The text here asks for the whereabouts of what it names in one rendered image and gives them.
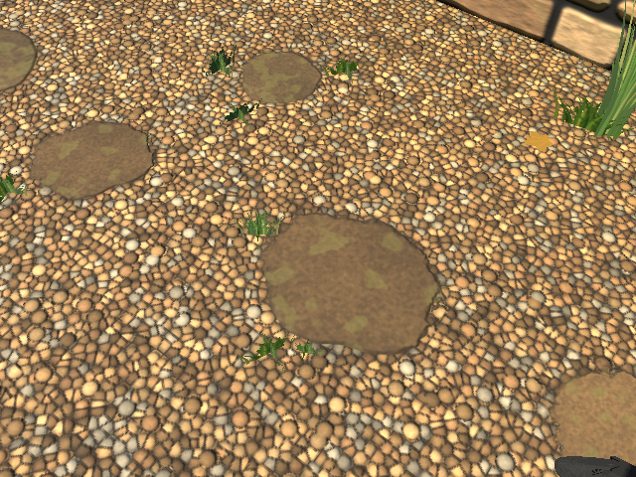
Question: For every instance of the robot right hand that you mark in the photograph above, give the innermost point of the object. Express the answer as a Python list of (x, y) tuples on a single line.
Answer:
[(578, 466)]

